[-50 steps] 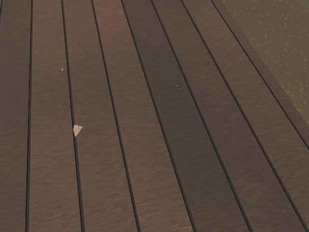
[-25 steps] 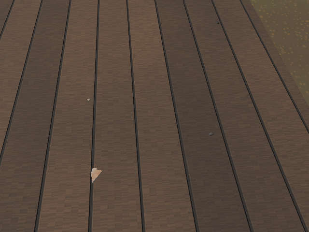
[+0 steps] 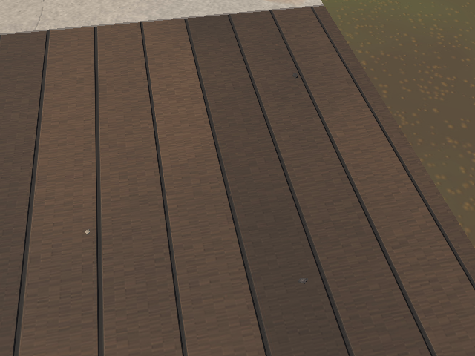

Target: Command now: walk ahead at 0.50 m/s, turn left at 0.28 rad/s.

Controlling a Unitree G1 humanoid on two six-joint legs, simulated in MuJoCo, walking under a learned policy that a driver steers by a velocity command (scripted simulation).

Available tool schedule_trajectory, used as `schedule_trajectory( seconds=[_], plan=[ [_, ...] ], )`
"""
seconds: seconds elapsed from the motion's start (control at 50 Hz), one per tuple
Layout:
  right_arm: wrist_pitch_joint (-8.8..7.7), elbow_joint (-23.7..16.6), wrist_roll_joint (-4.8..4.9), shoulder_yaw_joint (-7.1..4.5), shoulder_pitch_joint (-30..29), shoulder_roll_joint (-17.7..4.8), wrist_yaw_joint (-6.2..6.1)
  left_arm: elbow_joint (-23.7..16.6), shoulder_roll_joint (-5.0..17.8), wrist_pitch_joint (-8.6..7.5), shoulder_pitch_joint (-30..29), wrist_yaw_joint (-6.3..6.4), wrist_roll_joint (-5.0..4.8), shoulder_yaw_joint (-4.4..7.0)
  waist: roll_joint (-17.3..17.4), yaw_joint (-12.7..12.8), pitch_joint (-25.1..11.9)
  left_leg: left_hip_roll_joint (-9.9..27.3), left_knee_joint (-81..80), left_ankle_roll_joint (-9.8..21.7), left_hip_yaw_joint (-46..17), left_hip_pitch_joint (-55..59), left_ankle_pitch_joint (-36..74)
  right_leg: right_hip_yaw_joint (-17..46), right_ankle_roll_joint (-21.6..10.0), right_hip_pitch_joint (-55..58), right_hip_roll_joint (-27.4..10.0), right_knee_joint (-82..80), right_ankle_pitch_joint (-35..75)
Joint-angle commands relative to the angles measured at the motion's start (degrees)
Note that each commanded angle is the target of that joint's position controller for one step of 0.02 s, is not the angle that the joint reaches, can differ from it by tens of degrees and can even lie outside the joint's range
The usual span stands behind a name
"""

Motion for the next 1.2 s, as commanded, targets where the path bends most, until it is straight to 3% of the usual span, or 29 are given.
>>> schedule_trajectory(
  seconds=[0.02, 0.06, 0.1, 0.12, 0.14, 0.16, 0.18, 0.2, 0.22, 0.26, 0.34, 0.46, 0.54, 0.6, 0.64, 0.66, 0.68, 0.7, 0.72, 0.74, 0.76, 0.78, 0.82, 0.86, 0.98, 1.1, 1.12, 1.16, 1.2],
  plan=[
    [-0.12, -1.46, -0.38, -1.70, 3.34, -9.21, -0.65, -5.74, 3.48, -1.35, -7.01, 0.22, -0.32, 0.31, 6.46, 0.43, 3.49, 16.34, 1.02, 7.43, -10.81, 1.03, 30.28, -0.99, -0.39, -1.67, 2.21, -4.03, -1.14],
    [0.08, -1.96, -0.69, -2.11, 1.56, -10.22, -0.90, -6.11, 4.65, -2.09, -5.12, 0.43, -0.56, 0.60, 7.01, 2.20, 2.69, 16.92, 4.44, 6.54, -11.72, 1.63, 34.87, -0.57, -1.54, 3.12, 3.27, -6.92, -4.95],
    [0.15, -2.76, -0.41, -2.56, -1.37, -11.30, -0.64, -3.09, 6.70, -3.11, 6.07, 1.25, -0.41, 1.66, 6.09, 7.39, -2.60, 14.40, 16.27, 4.52, -10.25, -1.20, 43.07, -1.75, -3.33, 18.92, 6.20, -12.46, -6.30],
    [0.03, -3.68, 0.18, -2.36, -2.24, -10.22, -0.38, -0.74, 9.45, -3.89, 15.52, 1.99, 0.69, 2.70, 3.42, 10.99, -8.81, 11.24, 28.43, 3.38, -8.24, -8.80, 35.45, 2.13, -5.21, 33.48, 1.89, -13.36, -5.23],
    [-0.01, -6.51, 1.72, -1.37, -0.45, -5.65, -0.27, -1.05, 15.28, -4.17, 23.19, 2.75, 2.40, 4.02, -5.01, 11.91, -18.37, 5.30, 47.19, 1.61, -4.42, -22.82, 11.16, 21.04, -8.40, 49.11, -14.81, -15.11, -12.30],
    [0.46, -7.07, 2.29, -1.77, 3.83, -5.35, -0.43, -1.18, 16.78, -2.97, 20.66, 2.25, 1.42, 4.54, -14.23, 8.58, -22.29, -0.10, 58.91, 1.25, -4.35, -35.05, -15.75, 40.98, -13.20, 52.71, -22.09, -23.05, -14.72],
    [1.40, -6.23, 0.91, -2.67, 1.11, -8.90, -0.70, -2.73, 11.31, -2.29, 14.56, 2.01, 0.67, 3.41, -4.48, 6.32, -13.48, 4.95, 62.70, 1.74, -6.81, -38.26, -11.64, 34.34, -11.88, 44.60, -19.68, -23.84, -21.35],
    [1.57, -6.71, 0.32, -2.68, -2.99, -8.12, -0.11, -3.26, 6.88, -2.50, 10.62, 1.86, 0.12, 2.24, 0.29, 5.96, -5.88, 7.01, 60.96, 1.45, -6.78, -38.29, -6.97, 25.53, -10.51, 35.92, -16.60, -25.66, -20.56],
    [1.82, -7.14, 0.20, -2.56, -4.33, -6.37, 0.32, -3.03, 5.38, -2.82, 9.07, 1.86, 0.25, 1.79, 0.13, 4.63, -2.29, 8.67, 58.29, 1.15, -6.56, -36.56, -4.28, 18.77, -8.66, 30.21, -13.89, -27.75, -16.14],
    [3.31, -7.54, -1.12, -2.74, -4.44, -5.53, 1.26, -1.54, 4.34, -3.66, 10.38, 2.36, -0.08, 1.46, -2.52, 2.81, -0.43, 10.16, 56.02, 0.18, -5.91, -34.16, -2.27, 10.30, -6.92, 25.48, -10.88, -29.33, -9.01],
    [4.80, -10.42, -1.19, -2.75, -10.17, -5.16, 2.40, -0.01, 5.66, -5.27, 14.52, 2.24, -0.62, 1.89, -1.74, 2.51, -0.06, 11.14, 54.31, -0.88, -4.79, -39.63, 4.09, 2.56, -7.64, 27.10, -10.63, -30.96, 0.13],
    [4.68, -15.54, -1.08, -1.65, -22.99, -4.82, 3.86, 1.08, 6.73, -5.22, 17.81, 2.28, -0.36, 1.95, -1.74, 4.51, 2.65, 10.46, 36.10, -1.62, -0.54, -40.19, 14.89, -7.23, -7.08, 29.38, -8.79, -30.98, 7.44],
    [4.62, -18.33, -1.44, -1.36, -28.78, -5.59, 4.43, 2.26, 8.75, -4.44, 21.56, 2.85, -0.31, 2.45, -1.67, 6.18, 3.65, 9.13, 27.91, 0.56, 3.27, -38.44, 11.62, -10.37, -6.66, 36.29, -10.92, -28.95, 13.48],
    [4.69, -18.60, -1.77, -1.95, -27.08, -6.90, 4.01, 2.65, 10.66, -3.15, 22.01, 3.29, -0.11, 2.90, -3.31, 4.79, 1.46, 4.89, 25.11, 3.49, 6.22, -32.88, 3.30, -13.23, -5.73, 41.15, -11.48, -20.10, 34.36],
    [4.15, -16.15, -1.80, -3.14, -17.54, -8.84, 3.25, 2.39, 12.40, -1.86, 21.63, 3.22, -0.14, 3.34, -3.49, 0.86, -4.42, 0.43, 22.00, 6.18, 6.96, -22.07, -0.79, -14.23, -5.30, 41.09, -11.30, -3.99, 42.31],
    [3.59, -13.20, -2.36, -4.33, -8.26, -11.10, 2.43, 1.53, 12.38, -1.46, 20.81, 2.97, -0.29, 3.25, -0.46, -3.39, -9.63, 0.32, 17.30, 8.19, 4.07, -8.73, 1.16, -15.22, -3.52, 33.84, -10.15, 10.19, 33.23],
    [3.36, -12.70, -2.94, -6.09, -3.85, -17.52, 1.58, -1.50, 7.26, -1.55, 21.99, 2.50, -0.85, 2.08, 8.81, -3.21, -15.88, 15.72, 15.91, 13.01, -17.20, 8.50, -4.85, -14.72, -0.92, 14.44, -6.02, 28.96, -0.28],
    [4.01, -14.24, -1.13, -6.86, -4.71, -21.83, 1.26, -5.85, 7.37, -2.25, 18.85, 1.51, -0.87, 2.30, 14.55, -1.47, -19.38, 25.82, 5.90, 20.02, -46.54, 16.09, -2.01, -5.12, 1.93, -3.37, 5.78, 43.80, -31.00],
    [4.71, -13.73, -0.59, -6.44, -5.17, -20.05, 0.78, -7.21, 9.50, -2.71, 11.15, 1.28, -0.42, 2.55, 5.07, -2.74, -12.23, 23.86, 4.36, 17.61, -38.15, 12.62, 1.82, 1.84, 1.26, -10.19, 2.03, 43.57, -25.11],
    [4.59, -13.43, -0.07, -5.67, -8.08, -17.21, 0.40, -7.46, 8.26, -3.46, 10.81, 1.13, -1.07, 2.00, 3.88, -0.54, -6.20, 22.32, 4.24, 15.74, -30.47, 4.95, 7.64, 2.04, 0.74, -9.31, -0.22, 39.22, -19.36],
    [4.17, -13.69, 0.07, -4.94, -11.10, -14.53, 0.30, -6.23, 8.04, -3.57, 12.52, 1.30, -0.86, 2.01, 1.26, 2.40, -2.97, 18.93, 3.53, 13.08, -24.94, -2.03, 14.64, 2.41, 0.67, -5.10, -2.07, 33.45, -16.95],
    [3.69, -13.88, 0.64, -4.43, -12.89, -13.07, 0.07, -6.04, 8.14, -2.70, 13.53, 1.38, 0.35, 2.09, 1.54, 4.43, -1.96, 16.22, 3.02, 11.88, -21.12, -6.61, 19.36, 2.80, 1.26, -1.36, -2.78, 30.42, -16.58],
    [2.45, -14.32, 0.97, -3.85, -13.24, -12.11, 0.23, -5.77, 7.59, -0.65, 15.32, 1.02, 1.46, 2.02, 2.67, 6.00, -3.35, 13.51, 2.44, 11.47, -17.98, -9.82, 24.22, 2.59, 2.42, 2.61, -2.72, 27.53, -16.09],
    [1.49, -13.42, 0.81, -3.66, -11.01, -12.36, 0.46, -5.54, 6.43, 0.35, 15.26, 0.42, 1.24, 1.68, 3.13, 6.20, -3.25, 12.72, 0.63, 10.76, -14.93, -10.25, 26.15, 1.27, 2.81, 1.83, -2.56, 23.78, -12.66],
    [0.57, -10.90, 0.40, -2.82, -4.12, -12.20, 0.58, -8.17, 7.04, 0.58, 4.43, -0.16, 0.04, 1.39, 5.28, 1.84, 0.30, 12.64, -2.42, 4.82, -9.73, -2.97, 30.20, 0.19, 1.01, -5.64, -2.23, 11.20, -0.22],
    [0.19, -8.77, -0.78, -1.79, -1.40, -11.52, -0.61, -10.67, 6.09, -0.05, -2.82, -1.03, -0.26, 0.45, 4.97, -0.13, 4.22, 15.22, -3.42, 3.46, -3.69, 4.05, 35.24, -0.91, -2.42, -6.10, 2.45, 0.05, 1.60],
    [0.17, -8.46, -0.86, -1.63, -1.61, -11.56, -0.89, -10.99, 6.01, -0.20, -3.05, -1.14, -0.18, 0.34, 4.98, 0.20, 4.35, 15.65, -2.57, 3.09, -2.60, 5.07, 38.76, -1.82, -3.24, -4.68, 3.30, -1.99, 0.61],
    [-0.02, -8.26, -1.03, -1.49, -3.15, -12.47, -1.45, -10.50, 6.43, -0.29, -0.28, -0.84, -0.08, 0.46, 6.17, 2.14, 2.22, 16.02, 2.93, 1.75, -0.12, 6.23, 56.49, -4.88, -5.43, 2.23, 6.58, -4.45, -3.58],
    [0.35, -8.08, -1.50, -1.83, -4.23, -14.40, -2.06, -8.07, 8.27, -0.44, 8.75, -0.22, 0.03, 1.27, 8.17, 6.21, -3.02, 16.63, 16.32, 0.83, 1.23, 8.08, 72.06, -6.42, -7.95, 10.81, 10.12, -5.22, -9.38]
  ],
)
